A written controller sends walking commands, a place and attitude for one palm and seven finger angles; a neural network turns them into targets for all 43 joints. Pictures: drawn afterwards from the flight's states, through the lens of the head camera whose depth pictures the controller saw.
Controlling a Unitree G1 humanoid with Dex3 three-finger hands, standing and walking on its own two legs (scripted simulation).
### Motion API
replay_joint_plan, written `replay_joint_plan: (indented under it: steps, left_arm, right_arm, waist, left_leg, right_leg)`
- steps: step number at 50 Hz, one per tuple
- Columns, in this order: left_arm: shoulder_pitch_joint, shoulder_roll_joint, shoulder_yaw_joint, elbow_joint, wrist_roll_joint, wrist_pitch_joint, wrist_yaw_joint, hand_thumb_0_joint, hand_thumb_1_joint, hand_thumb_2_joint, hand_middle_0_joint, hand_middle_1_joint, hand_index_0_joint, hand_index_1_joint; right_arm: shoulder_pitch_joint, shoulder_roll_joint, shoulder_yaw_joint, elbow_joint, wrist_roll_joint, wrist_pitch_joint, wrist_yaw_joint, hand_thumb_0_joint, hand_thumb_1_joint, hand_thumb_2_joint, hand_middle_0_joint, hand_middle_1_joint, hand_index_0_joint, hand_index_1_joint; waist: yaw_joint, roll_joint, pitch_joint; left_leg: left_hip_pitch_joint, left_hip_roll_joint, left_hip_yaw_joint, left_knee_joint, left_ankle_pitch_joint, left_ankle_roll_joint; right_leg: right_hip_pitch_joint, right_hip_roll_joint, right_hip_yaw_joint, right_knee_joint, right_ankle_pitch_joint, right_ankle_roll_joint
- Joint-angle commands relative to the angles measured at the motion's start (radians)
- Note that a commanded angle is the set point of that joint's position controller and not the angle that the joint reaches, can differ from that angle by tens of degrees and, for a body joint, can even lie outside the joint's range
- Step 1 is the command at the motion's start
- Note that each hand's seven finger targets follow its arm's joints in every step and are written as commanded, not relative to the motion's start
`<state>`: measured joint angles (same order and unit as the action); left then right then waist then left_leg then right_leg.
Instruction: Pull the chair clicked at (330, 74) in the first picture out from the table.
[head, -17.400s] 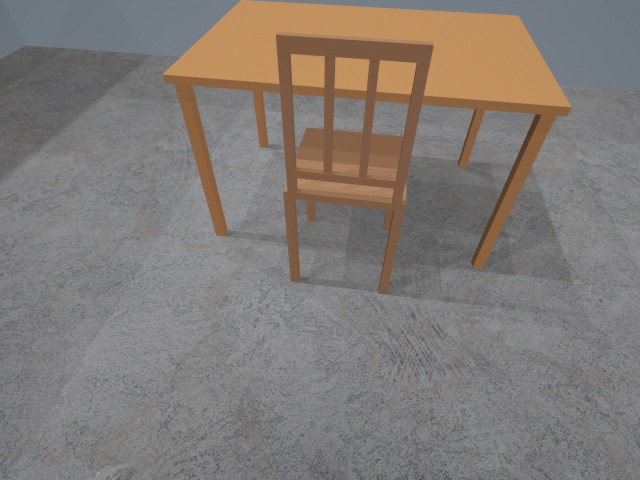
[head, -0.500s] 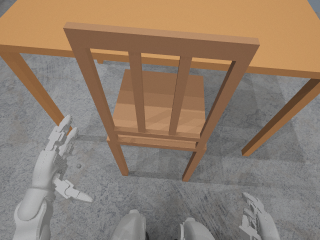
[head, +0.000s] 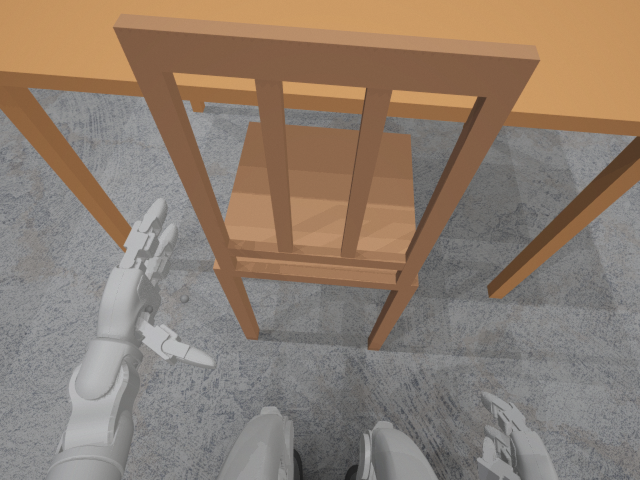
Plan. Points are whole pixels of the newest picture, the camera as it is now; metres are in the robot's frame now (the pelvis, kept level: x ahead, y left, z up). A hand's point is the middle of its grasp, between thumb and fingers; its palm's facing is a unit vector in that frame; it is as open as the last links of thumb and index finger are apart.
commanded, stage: aim the fingers beside a spindle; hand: left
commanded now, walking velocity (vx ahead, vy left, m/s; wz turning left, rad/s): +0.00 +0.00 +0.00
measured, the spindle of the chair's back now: (279, 186) +0.47 +0.07 +0.05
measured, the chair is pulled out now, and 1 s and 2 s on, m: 0.00 0.00 0.00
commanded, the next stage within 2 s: none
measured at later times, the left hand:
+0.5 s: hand (198, 304) +0.32 +0.16 +0.01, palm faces -0.06 -1.00 -0.05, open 16.9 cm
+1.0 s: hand (182, 294) +0.32 +0.18 +0.03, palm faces -0.04 -1.00 -0.08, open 16.9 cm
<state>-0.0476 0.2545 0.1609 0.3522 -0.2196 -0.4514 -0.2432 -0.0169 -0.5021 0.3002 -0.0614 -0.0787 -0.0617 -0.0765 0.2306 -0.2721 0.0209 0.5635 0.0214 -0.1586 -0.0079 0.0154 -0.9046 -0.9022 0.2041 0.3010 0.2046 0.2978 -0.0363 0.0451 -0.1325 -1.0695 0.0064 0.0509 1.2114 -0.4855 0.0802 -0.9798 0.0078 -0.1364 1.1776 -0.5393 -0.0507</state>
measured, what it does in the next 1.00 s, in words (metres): stands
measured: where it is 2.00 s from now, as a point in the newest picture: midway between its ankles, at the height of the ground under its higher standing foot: outside the picture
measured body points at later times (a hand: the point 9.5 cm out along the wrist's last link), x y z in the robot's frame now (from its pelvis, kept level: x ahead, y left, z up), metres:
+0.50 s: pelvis +0.00 -0.01 +0.00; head +0.10 -0.01 +0.43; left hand +0.32 +0.22 +0.01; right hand +0.16 -0.26 -0.11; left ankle +0.05 +0.07 -0.64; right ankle +0.02 -0.10 -0.64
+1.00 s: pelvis +0.00 -0.01 +0.00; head +0.11 +0.00 +0.43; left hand +0.32 +0.23 +0.04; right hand +0.15 -0.26 -0.10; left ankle +0.05 +0.07 -0.64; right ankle +0.02 -0.10 -0.64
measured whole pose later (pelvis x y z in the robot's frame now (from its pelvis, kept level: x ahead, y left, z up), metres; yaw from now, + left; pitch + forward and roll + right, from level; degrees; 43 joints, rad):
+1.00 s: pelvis +0.00 -0.01 +0.00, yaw +0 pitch +20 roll -3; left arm -0.05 0.27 0.20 0.37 -0.23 -0.50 -0.27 -0.02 -0.50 0.30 -0.06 -0.08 -0.06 -0.08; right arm 0.22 -0.27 0.02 0.58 0.02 -0.14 -0.02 0.01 -0.91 -0.90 0.20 0.30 0.20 0.30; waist -0.04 0.04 -0.14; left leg -1.09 0.02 0.04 1.23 -0.50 0.07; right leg -1.00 0.02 -0.14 1.19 -0.55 -0.07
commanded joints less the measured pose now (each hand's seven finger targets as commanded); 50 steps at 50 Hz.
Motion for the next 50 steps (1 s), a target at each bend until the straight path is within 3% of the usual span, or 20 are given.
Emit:
replay_joint_plan:
  steps: [1, 5, 12, 14, 17, 21, 25, 27, 28, 30, 35, 36, 39, 42, 43, 44, 45, 46, 47, 50]
  left_arm:
    - [-0.162, 0.101, 0.015, -0.154, -0.007, -0.057, -0.001, 0.000, -0.500, 0.300, -0.060, -0.080, -0.060, -0.080]
    - [-0.205, 0.121, 0.039, -0.124, 0.006, -0.054, 0.017, 0.000, -0.500, 0.300, -0.060, -0.080, -0.060, -0.080]
    - [-0.229, 0.181, 0.089, -0.227, 0.014, -0.102, 0.056, 0.000, -0.500, 0.300, -0.060, -0.080, -0.060, -0.080]
    - [-0.191, 0.131, 0.044, -0.214, 0.012, -0.096, 0.049, 0.000, -0.500, 0.300, -0.060, -0.080, -0.060, -0.080]
    - [-0.150, 0.125, 0.045, -0.121, 0.000, -0.060, 0.027, 0.000, -0.500, 0.300, -0.060, -0.080, -0.060, -0.080]
    - [-0.172, 0.110, 0.031, -0.064, -0.010, -0.043, -0.007, 0.000, -0.500, 0.300, -0.060, -0.080, -0.060, -0.080]
    - [-0.240, 0.198, 0.103, -0.190, -0.017, -0.097, -0.001, 0.000, -0.500, 0.300, -0.060, -0.080, -0.060, -0.080]
    - [-0.237, 0.226, 0.129, -0.256, -0.021, -0.127, 0.008, 0.000, -0.500, 0.300, -0.060, -0.080, -0.060, -0.080]
    - [-0.232, 0.216, 0.118, -0.269, -0.020, -0.135, 0.012, 0.000, -0.500, 0.300, -0.060, -0.080, -0.060, -0.080]
    - [-0.230, 0.195, 0.095, -0.247, -0.017, -0.131, 0.013, 0.000, -0.500, 0.300, -0.060, -0.080, -0.060, -0.080]
    - [-0.150, 0.127, 0.059, 0.012, -0.025, -0.043, -0.042, 0.000, -0.500, 0.300, -0.060, -0.080, -0.060, -0.080]
    - [-0.134, 0.128, 0.066, 0.032, -0.034, -0.029, -0.056, 0.000, -0.500, 0.300, -0.060, -0.080, -0.060, -0.080]
    - [-0.173, 0.157, 0.079, -0.041, -0.045, -0.035, -0.077, 0.000, -0.500, 0.300, -0.060, -0.080, -0.060, -0.080]
    - [-0.199, 0.233, 0.139, -0.234, -0.048, -0.103, -0.050, 0.000, -0.500, 0.300, -0.060, -0.080, -0.060, -0.080]
    - [-0.207, 0.245, 0.150, -0.282, -0.049, -0.124, -0.034, 0.000, -0.500, 0.300, -0.060, -0.080, -0.060, -0.080]
    - [-0.207, 0.228, 0.133, -0.297, -0.045, -0.135, -0.022, 0.000, -0.500, 0.300, -0.060, -0.080, -0.060, -0.080]
    - [-0.214, 0.260, 0.165, -0.290, -0.041, -0.141, -0.005, 0.000, -0.500, 0.300, -0.060, -0.080, -0.060, -0.080]
    - [-0.224, 0.226, 0.135, -0.264, -0.036, -0.139, 0.000, 0.000, -0.500, 0.300, -0.060, -0.080, -0.060, -0.080]
    - [-0.217, 0.230, 0.147, -0.208, -0.031, -0.130, 0.004, 0.000, -0.500, 0.300, -0.060, -0.080, -0.060, -0.080]
    - [-0.187, 0.161, 0.101, -0.008, -0.021, -0.074, -0.022, 0.000, -0.500, 0.300, -0.060, -0.080, -0.060, -0.080]
  right_arm:
    - [0.011, -0.148, -0.068, -0.122, 0.006, -0.034, -0.004, 0.000, -0.900, -0.900, 0.200, 0.300, 0.200, 0.300]
    - [0.009, -0.149, -0.068, -0.119, 0.005, -0.016, -0.005, 0.000, -0.900, -0.900, 0.200, 0.300, 0.200, 0.300]
    - [0.004, -0.138, -0.065, -0.129, -0.001, -0.005, 0.002, 0.000, -0.900, -0.900, 0.200, 0.300, 0.200, 0.300]
    - [-0.001, -0.134, -0.063, -0.134, 0.002, -0.003, 0.004, 0.000, -0.900, -0.900, 0.200, 0.300, 0.200, 0.300]
    - [0.001, -0.141, -0.064, -0.126, 0.010, 0.008, 0.000, 0.000, -0.900, -0.900, 0.200, 0.300, 0.200, 0.300]
    - [-0.005, -0.143, -0.061, -0.125, 0.019, 0.013, -0.007, 0.000, -0.900, -0.900, 0.200, 0.300, 0.200, 0.300]
    - [-0.003, -0.137, -0.062, -0.128, 0.011, 0.001, -0.015, 0.000, -0.900, -0.900, 0.200, 0.300, 0.200, 0.300]
    - [0.002, -0.130, -0.062, -0.124, 0.007, -0.009, -0.014, 0.000, -0.900, -0.900, 0.200, 0.300, 0.200, 0.300]
    - [-0.002, -0.125, -0.060, -0.123, 0.005, -0.013, -0.014, 0.000, -0.900, -0.900, 0.200, 0.300, 0.200, 0.300]
    - [-0.003, -0.128, -0.059, -0.112, 0.005, -0.018, -0.013, 0.000, -0.900, -0.900, 0.200, 0.300, 0.200, 0.300]
    - [0.003, -0.144, -0.058, -0.101, 0.021, -0.002, -0.014, 0.000, -0.900, -0.900, 0.200, 0.300, 0.200, 0.300]
    - [0.000, -0.148, -0.060, -0.108, 0.024, 0.000, -0.014, 0.000, -0.900, -0.900, 0.200, 0.300, 0.200, 0.300]
    - [-0.002, -0.147, -0.063, -0.126, 0.027, -0.003, -0.016, 0.000, -0.900, -0.900, 0.200, 0.300, 0.200, 0.300]
    - [0.003, -0.136, -0.064, -0.134, 0.014, -0.023, -0.015, 0.000, -0.900, -0.900, 0.200, 0.300, 0.200, 0.300]
    - [0.006, -0.133, -0.063, -0.131, 0.009, -0.028, -0.015, 0.000, -0.900, -0.900, 0.200, 0.300, 0.200, 0.300]
    - [0.005, -0.128, -0.062, -0.129, 0.005, -0.033, -0.013, 0.000, -0.900, -0.900, 0.200, 0.300, 0.200, 0.300]
    - [0.010, -0.132, -0.062, -0.114, 0.004, -0.035, -0.014, 0.000, -0.900, -0.900, 0.200, 0.300, 0.200, 0.300]
    - [0.004, -0.129, -0.059, -0.108, 0.002, -0.035, -0.013, 0.000, -0.900, -0.900, 0.200, 0.300, 0.200, 0.300]
    - [0.008, -0.135, -0.059, -0.095, 0.003, -0.032, -0.014, 0.000, -0.900, -0.900, 0.200, 0.300, 0.200, 0.300]
    - [0.005, -0.147, -0.057, -0.085, 0.010, -0.019, -0.016, 0.000, -0.900, -0.900, 0.200, 0.300, 0.200, 0.300]
  waist:
    - [-0.019, -0.006, -0.346]
    - [-0.012, -0.004, -0.326]
    - [0.013, 0.070, -0.427]
    - [0.003, 0.038, -0.414]
    - [-0.015, -0.044, -0.347]
    - [-0.026, -0.064, -0.288]
    - [-0.003, 0.026, -0.379]
    - [0.009, 0.066, -0.446]
    - [0.006, 0.089, -0.441]
    - [-0.014, 0.062, -0.427]
    - [-0.036, -0.071, -0.266]
    - [-0.028, -0.078, -0.259]
    - [-0.017, -0.029, -0.322]
    - [0.013, 0.072, -0.451]
    - [0.016, 0.075, -0.477]
    - [0.008, 0.088, -0.475]
    - [0.000, 0.073, -0.454]
    - [-0.009, 0.081, -0.420]
    - [-0.019, 0.045, -0.389]
    - [-0.039, -0.035, -0.269]
  left_leg:
    - [0.349, 0.017, -0.167, -0.165, 0.235, -0.059]
    - [0.306, 0.012, -0.158, -0.154, 0.204, -0.056]
    - [0.374, 0.013, -0.157, -0.150, 0.268, -0.064]
    - [0.373, 0.014, -0.157, -0.152, 0.274, -0.061]
    - [0.269, 0.008, -0.131, -0.140, 0.212, -0.047]
    - [0.194, 0.000, -0.113, -0.127, 0.139, -0.039]
    - [0.249, 0.002, -0.112, -0.116, 0.210, -0.040]
    - [0.307, 0.003, -0.117, -0.118, 0.268, -0.043]
    - [0.329, 0.004, -0.117, -0.121, 0.288, -0.044]
    - [0.331, 0.007, -0.122, -0.120, 0.290, -0.042]
    - [0.167, 0.001, -0.107, -0.114, 0.163, -0.037]
    - [0.143, -0.002, -0.098, -0.110, 0.150, -0.037]
    - [0.163, -0.002, -0.094, -0.102, 0.180, -0.035]
    - [0.288, 0.003, -0.107, -0.113, 0.298, -0.038]
    - [0.330, 0.006, -0.115, -0.118, 0.334, -0.040]
    - [0.352, 0.007, -0.117, -0.121, 0.337, -0.041]
    - [0.347, 0.011, -0.122, -0.119, 0.340, -0.042]
    - [0.336, 0.009, -0.124, -0.122, 0.314, -0.043]
    - [0.310, 0.012, -0.128, -0.121, 0.284, -0.043]
    - [0.200, 0.006, -0.122, -0.122, 0.165, -0.039]
  right_leg:
    - [0.054, 0.004, 0.087, -0.148, 0.187, 0.019]
    - [0.040, 0.005, 0.090, -0.137, 0.168, 0.016]
    - [0.080, 0.007, 0.103, -0.126, 0.209, 0.013]
    - [0.085, 0.008, 0.100, -0.131, 0.222, 0.016]
    - [0.115, 0.007, 0.115, -0.156, 0.212, 0.023]
    - [0.110, 0.002, 0.133, -0.179, 0.156, 0.025]
    - [0.151, 0.002, 0.142, -0.158, 0.211, 0.017]
    - [0.180, 0.004, 0.144, -0.153, 0.258, 0.017]
    - [0.171, 0.005, 0.139, -0.152, 0.273, 0.017]
    - [0.152, 0.007, 0.131, -0.152, 0.271, 0.021]
    - [0.132, 0.003, 0.150, -0.188, 0.186, 0.027]
    - [0.142, -0.002, 0.160, -0.197, 0.173, 0.029]
    - [0.174, -0.007, 0.171, -0.189, 0.205, 0.026]
    - [0.214, 0.000, 0.150, -0.156, 0.305, 0.019]
    - [0.209, 0.003, 0.140, -0.148, 0.325, 0.019]
    - [0.189, 0.006, 0.135, -0.150, 0.316, 0.022]
    - [0.174, 0.009, 0.130, -0.147, 0.310, 0.021]
    - [0.149, 0.009, 0.127, -0.150, 0.287, 0.023]
    - [0.127, 0.011, 0.122, -0.150, 0.259, 0.024]
    - [0.075, 0.013, 0.122, -0.165, 0.164, 0.026]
